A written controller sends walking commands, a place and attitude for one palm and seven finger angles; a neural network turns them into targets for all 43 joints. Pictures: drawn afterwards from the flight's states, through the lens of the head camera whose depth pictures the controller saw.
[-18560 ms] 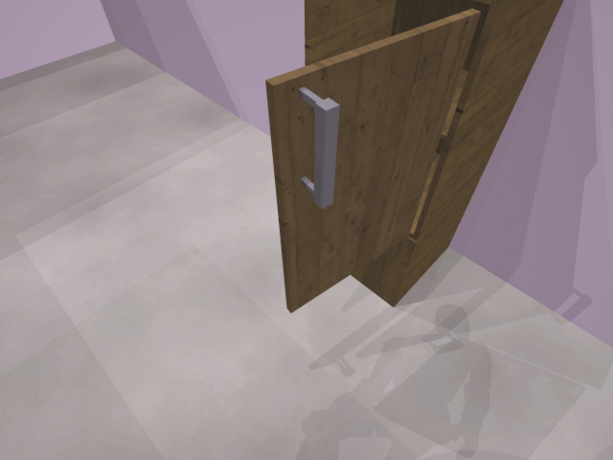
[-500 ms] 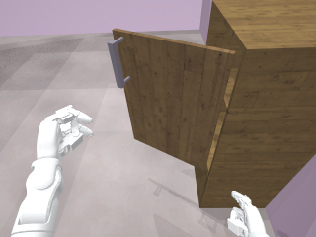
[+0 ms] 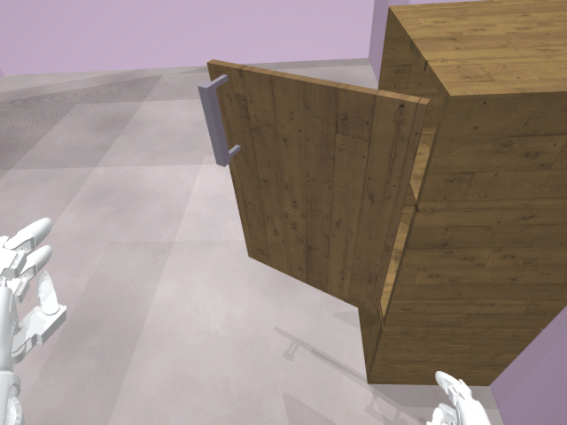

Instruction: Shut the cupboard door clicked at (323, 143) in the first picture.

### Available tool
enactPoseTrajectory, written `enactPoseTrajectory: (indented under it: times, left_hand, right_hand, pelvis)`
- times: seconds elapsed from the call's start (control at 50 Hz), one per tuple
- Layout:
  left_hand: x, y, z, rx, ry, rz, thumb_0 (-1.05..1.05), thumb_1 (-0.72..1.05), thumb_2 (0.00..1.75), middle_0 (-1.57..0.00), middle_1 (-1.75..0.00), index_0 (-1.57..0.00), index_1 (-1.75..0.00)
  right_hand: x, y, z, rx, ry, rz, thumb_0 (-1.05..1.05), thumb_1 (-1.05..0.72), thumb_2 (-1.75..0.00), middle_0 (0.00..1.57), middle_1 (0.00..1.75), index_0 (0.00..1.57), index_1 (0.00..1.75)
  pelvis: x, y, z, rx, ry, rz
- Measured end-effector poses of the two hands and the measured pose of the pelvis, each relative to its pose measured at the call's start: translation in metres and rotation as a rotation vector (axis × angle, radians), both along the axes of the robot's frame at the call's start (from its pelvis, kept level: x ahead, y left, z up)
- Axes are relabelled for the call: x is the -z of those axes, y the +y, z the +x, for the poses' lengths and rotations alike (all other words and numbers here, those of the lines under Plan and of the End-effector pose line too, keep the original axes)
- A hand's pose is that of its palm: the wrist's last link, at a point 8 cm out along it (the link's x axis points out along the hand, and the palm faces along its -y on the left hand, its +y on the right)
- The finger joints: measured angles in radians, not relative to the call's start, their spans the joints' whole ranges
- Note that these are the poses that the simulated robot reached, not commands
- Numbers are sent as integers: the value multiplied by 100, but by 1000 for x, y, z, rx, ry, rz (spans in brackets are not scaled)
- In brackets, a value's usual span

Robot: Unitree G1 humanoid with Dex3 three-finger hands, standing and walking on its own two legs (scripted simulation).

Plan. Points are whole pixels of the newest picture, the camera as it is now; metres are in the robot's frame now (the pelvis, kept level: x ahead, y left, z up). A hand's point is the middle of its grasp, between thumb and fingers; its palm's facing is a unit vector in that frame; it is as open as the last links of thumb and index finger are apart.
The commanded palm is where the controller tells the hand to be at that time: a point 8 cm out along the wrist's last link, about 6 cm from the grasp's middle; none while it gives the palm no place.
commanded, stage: draw the hand back to the body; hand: left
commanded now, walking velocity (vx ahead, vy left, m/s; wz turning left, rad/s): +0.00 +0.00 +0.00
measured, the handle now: (222, 122) +0.62 +0.21 +0.14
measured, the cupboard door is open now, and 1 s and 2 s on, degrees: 61 61 61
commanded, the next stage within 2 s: step back with the hand held close in 0.26 s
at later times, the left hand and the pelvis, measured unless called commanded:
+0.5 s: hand (69, 303) +0.19 +0.27 +0.16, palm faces +0.44 -0.77 -0.45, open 7.4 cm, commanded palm +0.14 +0.30 +0.17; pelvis -0.01 +0.00 +0.00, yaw +0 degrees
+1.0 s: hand (11, 351) +0.14 +0.30 +0.15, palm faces +0.42 -0.77 -0.48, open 7.4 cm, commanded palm +0.08 +0.33 +0.17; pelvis -0.07 +0.03 -0.01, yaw -1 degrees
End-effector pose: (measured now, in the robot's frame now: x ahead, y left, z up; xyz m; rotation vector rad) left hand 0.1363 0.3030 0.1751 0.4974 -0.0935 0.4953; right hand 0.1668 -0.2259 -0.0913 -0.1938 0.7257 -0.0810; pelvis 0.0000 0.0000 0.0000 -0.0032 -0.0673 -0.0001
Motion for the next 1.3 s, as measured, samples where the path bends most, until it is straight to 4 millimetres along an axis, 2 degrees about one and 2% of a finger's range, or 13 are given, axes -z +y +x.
enactPoseTrajectory:
  times: [0.14, 0.28, 0.48, 0.6, 0.7, 0.8, 0.9, 1.1, 1.3]
  left_hand:
    - [4, -6, 5, 10, -26, -36, 2, 89, 90, -23, -33, -24, -32]
    - [0, -12, 9, 50, -27, -22, 2, 89, 90, -21, -30, -22, -30]
    - [-2, -5, 10, 44, -14, 18, 2, 89, 90, -21, -30, -22, -30]
    - [5, 2, 13, 86, 40, 47, 2, 89, 90, -21, -30, -22, -30]
    - [4, 11, 11, 123, 53, 72, 2, 88, 90, -21, -30, -22, -30]
    - [0, 20, 0, 144, 18, 95, 2, 88, 90, -21, -30, -22, -30]
    - [1, 28, -20, 143, -26, 100, 2, 88, 90, -21, -30, -22, -30]
    - [8, 33, -62, 95, -112, 96, 2, 88, 90, -21, -30, -22, -30]
    - [2, 33, -73, 129, -184, 124, 2, 88, 90, -21, -30, -22, -30]
  right_hand:
    - [-7, 4, 9, -17, -43, 2, 1, -91, -90, 20, 30, 20, 30]
    - [-11, 7, 10, -12, -65, 20, 1, -91, -90, 21, 30, 20, 30]
    - [-2, 0, -3, 13, 3, 11, 1, -90, -90, 21, 30, 20, 30]
    - [0, -9, -14, 88, 54, -24, 1, -91, -90, 21, 30, 20, 30]
    - [-6, -8, -26, 132, 62, -50, 1, -91, -90, 21, 30, 20, 30]
    - [-14, 1, -39, 138, 42, -61, 1, -91, -90, 20, 30, 20, 30]
    - [-17, 12, -56, 121, 18, -67, 1, -91, -90, 21, 30, 20, 30]
    - [-4, 21, -94, 72, 25, -75, 1, -90, -90, 21, 30, 20, 30]
    - [-1, 19, -127, 79, 49, -102, 1, -90, -90, 21, 30, 20, 30]
  pelvis:
    - [0, -3, -3, -2, -2, 2]
    - [-1, -5, -2, 7, -4, 0]
    - [0, -3, -4, 3, 38, -13]
    - [2, 9, -10, 11, 84, -13]
    - [4, 19, -20, 21, 92, -7]
    - [5, 26, -35, 29, 90, -6]
    - [8, 31, -52, 25, 88, -11]
    - [18, 31, -81, 9, 75, -30]
    - [19, 33, -98, -17, 74, -44]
